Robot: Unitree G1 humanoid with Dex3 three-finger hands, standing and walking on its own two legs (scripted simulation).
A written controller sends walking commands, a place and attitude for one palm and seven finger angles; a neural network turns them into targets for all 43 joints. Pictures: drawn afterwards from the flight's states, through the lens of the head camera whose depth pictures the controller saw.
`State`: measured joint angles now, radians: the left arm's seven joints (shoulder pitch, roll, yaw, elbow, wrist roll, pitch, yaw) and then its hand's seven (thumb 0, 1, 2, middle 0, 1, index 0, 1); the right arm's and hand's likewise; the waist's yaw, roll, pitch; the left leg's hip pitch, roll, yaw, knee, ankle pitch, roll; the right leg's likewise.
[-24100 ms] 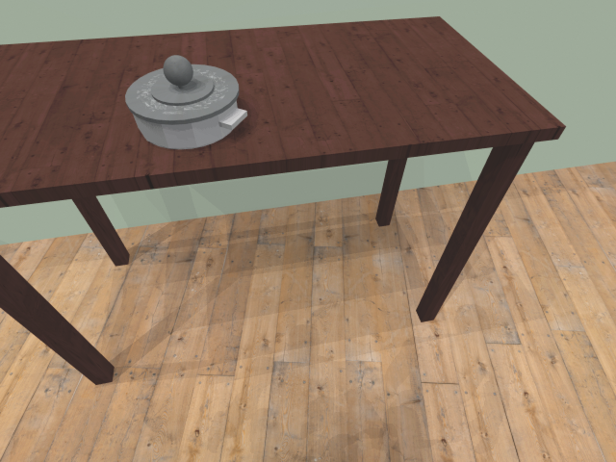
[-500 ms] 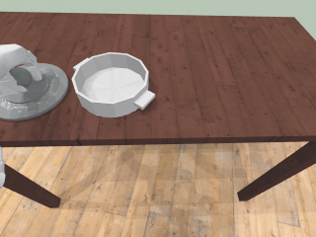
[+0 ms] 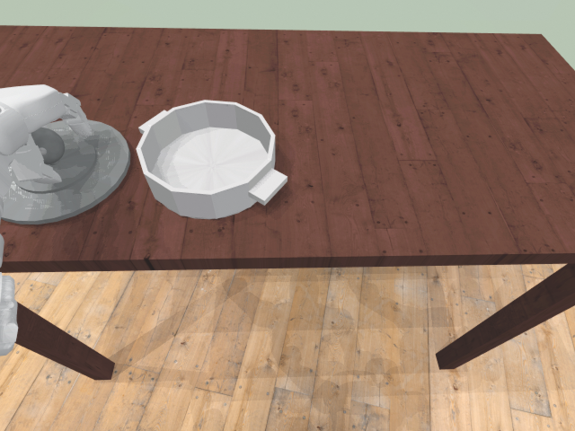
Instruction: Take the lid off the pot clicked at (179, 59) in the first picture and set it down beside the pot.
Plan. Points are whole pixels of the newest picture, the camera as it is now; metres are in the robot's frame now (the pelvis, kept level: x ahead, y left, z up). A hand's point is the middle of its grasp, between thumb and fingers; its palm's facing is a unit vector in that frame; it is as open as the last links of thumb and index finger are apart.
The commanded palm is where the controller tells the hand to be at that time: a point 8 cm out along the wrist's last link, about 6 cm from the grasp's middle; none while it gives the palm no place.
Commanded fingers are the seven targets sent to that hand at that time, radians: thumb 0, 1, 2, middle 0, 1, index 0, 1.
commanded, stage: open the fingers wide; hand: left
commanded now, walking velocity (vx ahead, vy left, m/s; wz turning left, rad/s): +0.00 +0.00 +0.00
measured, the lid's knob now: (43, 146) +0.47 +0.33 +0.13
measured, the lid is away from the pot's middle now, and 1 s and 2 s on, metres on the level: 0.22 0.22 0.22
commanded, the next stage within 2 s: raise the empty hand in 0.20 s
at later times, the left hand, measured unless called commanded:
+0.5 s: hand (40, 137) +0.45 +0.31 +0.16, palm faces -0.32 -0.07 -0.94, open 11.0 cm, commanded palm +0.45 +0.31 +0.22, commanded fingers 0.00 -0.16 0.96 -0.52 -0.53 -0.52 -0.53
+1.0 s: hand (6, 103) +0.45 +0.31 +0.21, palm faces -0.26 -0.08 -0.96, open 11.0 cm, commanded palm +0.44 +0.32 +0.28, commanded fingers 0.00 -0.16 0.96 -0.52 -0.53 -0.52 -0.53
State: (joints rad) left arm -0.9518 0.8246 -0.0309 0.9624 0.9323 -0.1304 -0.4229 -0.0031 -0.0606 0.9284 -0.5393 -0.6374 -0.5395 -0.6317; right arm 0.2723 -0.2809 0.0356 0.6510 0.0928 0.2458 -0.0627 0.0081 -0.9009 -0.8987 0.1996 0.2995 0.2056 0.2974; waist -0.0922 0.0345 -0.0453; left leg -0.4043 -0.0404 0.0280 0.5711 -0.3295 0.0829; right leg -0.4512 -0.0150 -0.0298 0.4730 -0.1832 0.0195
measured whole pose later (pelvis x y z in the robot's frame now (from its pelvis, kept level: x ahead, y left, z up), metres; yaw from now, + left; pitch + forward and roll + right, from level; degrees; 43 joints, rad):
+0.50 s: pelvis +0.01 -0.01 +0.00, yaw +0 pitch +9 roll -2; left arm -0.97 0.83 -0.04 0.95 0.93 -0.10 -0.42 0.00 -0.15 0.95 -0.54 -0.53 -0.54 -0.53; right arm 0.26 -0.28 0.04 0.65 0.09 0.24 -0.07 0.01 -0.90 -0.90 0.20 0.30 0.21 0.30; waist -0.09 0.03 -0.04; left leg -0.37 -0.04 0.02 0.53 -0.32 0.07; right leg -0.42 -0.01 -0.04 0.45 -0.18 0.02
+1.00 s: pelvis +0.00 -0.01 +0.01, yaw +1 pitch +7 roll -2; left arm -1.07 0.86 -0.07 0.94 0.94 0.01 -0.48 0.00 -0.15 0.96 -0.54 -0.53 -0.54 -0.53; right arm 0.22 -0.29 0.06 0.65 0.10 0.23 -0.06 0.01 -0.90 -0.90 0.20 0.30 0.21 0.30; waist -0.08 0.04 -0.03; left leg -0.32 -0.04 0.02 0.49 -0.30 0.07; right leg -0.37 -0.01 -0.04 0.41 -0.16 0.01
